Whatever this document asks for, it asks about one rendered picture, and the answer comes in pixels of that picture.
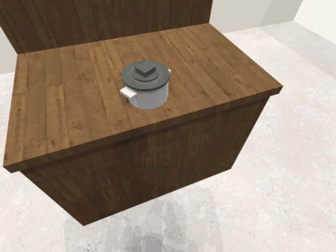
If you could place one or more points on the lid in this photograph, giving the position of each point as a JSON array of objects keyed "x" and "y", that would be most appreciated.
[{"x": 139, "y": 82}]

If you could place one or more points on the knob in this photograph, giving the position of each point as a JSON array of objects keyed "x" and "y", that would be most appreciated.
[{"x": 145, "y": 68}]

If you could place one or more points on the pot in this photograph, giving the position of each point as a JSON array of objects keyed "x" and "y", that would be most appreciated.
[{"x": 147, "y": 100}]

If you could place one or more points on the table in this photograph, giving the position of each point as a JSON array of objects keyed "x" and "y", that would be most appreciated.
[{"x": 77, "y": 138}]

